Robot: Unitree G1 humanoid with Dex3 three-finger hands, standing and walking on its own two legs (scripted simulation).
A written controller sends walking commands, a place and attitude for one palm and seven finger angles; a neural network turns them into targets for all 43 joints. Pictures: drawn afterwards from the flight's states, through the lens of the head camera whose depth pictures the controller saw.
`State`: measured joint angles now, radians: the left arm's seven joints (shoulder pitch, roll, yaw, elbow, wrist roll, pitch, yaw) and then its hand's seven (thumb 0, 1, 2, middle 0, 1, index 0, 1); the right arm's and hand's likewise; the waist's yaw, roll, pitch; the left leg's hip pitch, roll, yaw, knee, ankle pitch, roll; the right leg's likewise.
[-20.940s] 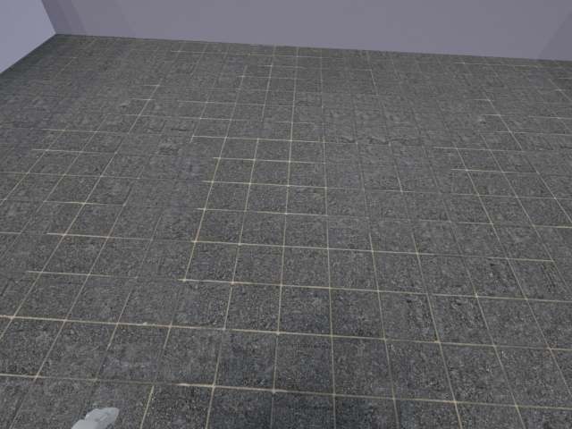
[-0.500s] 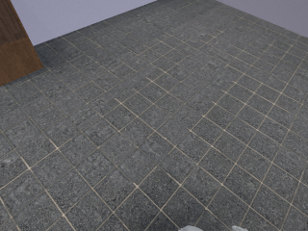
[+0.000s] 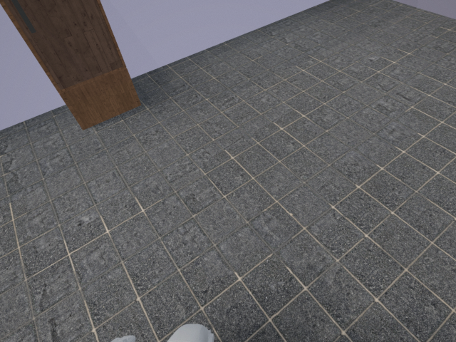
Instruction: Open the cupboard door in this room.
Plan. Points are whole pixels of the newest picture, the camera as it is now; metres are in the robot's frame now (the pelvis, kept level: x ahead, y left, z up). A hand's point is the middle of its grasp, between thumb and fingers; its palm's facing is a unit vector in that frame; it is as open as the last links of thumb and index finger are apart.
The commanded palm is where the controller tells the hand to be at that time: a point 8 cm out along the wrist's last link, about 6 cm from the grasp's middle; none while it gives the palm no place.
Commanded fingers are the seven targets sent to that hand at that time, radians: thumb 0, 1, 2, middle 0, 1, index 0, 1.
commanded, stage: turn or walk to find it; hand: left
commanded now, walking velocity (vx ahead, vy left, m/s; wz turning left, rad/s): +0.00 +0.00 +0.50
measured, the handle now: (23, 14) +1.49 +1.06 -0.01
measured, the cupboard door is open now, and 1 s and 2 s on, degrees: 0 0 0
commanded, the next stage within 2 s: stand and wait in 1.88 s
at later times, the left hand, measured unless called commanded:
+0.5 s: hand out of the picture +0.01 +0.28 -0.17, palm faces +0.27 -0.94 -0.21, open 7.4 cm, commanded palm none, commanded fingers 0.00 0.90 0.90 -0.20 -0.30 -0.20 -0.30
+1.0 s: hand (119, 333) +0.16 +0.25 -0.15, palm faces +0.47 -0.85 -0.24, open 7.3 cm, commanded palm none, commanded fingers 0.00 0.90 0.90 -0.20 -0.30 -0.20 -0.30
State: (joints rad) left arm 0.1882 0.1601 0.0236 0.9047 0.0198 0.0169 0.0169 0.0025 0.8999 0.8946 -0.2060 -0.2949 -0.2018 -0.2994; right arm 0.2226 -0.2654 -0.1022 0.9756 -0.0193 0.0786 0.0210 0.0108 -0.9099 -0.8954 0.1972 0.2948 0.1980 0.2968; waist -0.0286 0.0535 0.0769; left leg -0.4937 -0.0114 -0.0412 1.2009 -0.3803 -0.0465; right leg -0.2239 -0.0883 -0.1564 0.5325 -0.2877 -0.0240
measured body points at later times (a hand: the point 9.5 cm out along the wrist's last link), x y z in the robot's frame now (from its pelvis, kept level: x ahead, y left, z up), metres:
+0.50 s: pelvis +0.01 +0.06 +0.01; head +0.02 +0.09 +0.45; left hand -0.01 +0.33 -0.15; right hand +0.13 -0.16 -0.13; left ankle -0.04 +0.14 -0.74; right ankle +0.03 -0.10 -0.65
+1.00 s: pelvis +0.19 +0.05 +0.00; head +0.22 +0.04 +0.45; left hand +0.14 +0.29 -0.13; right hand +0.31 -0.18 -0.16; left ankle +0.10 +0.17 -0.64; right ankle +0.22 -0.05 -0.74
